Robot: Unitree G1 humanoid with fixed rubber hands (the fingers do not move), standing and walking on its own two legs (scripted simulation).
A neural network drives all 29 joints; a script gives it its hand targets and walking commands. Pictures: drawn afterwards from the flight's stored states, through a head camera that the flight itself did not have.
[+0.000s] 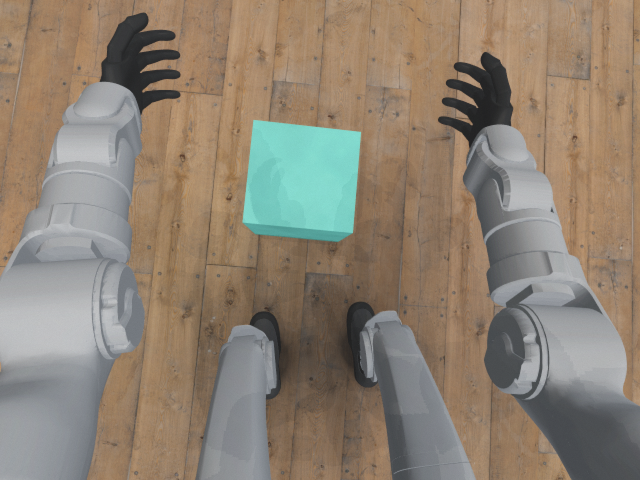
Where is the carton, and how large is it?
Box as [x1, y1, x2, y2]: [242, 120, 360, 241]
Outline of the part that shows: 253,120 242,222 254,233 332,241 338,241 352,232 360,132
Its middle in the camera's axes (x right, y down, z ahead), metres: -0.04 -0.10 +0.87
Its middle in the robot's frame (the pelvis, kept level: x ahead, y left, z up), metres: +0.51 -0.01 -0.52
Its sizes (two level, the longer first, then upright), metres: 0.210 0.200 0.250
